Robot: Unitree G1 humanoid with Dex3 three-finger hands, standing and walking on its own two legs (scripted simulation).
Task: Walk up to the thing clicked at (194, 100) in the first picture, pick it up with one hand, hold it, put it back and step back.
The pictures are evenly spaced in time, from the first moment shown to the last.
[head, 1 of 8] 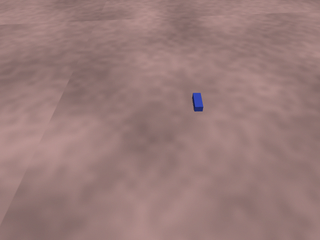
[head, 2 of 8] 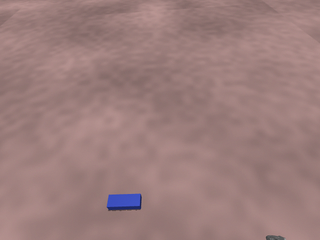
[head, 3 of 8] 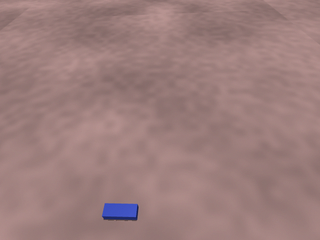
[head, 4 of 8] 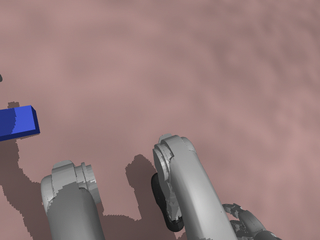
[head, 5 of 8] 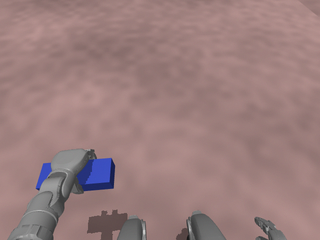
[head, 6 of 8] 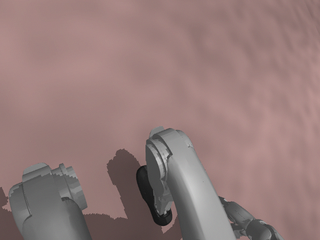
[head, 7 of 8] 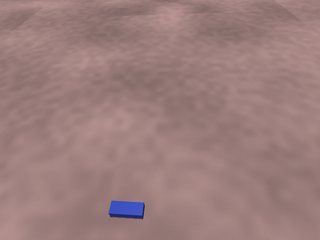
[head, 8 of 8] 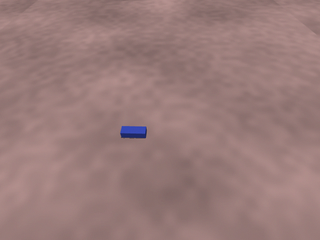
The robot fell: no
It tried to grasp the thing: yes
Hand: left
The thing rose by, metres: 0.68
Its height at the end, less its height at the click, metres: +0.00
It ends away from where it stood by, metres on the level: 0.02
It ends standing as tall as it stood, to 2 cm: yes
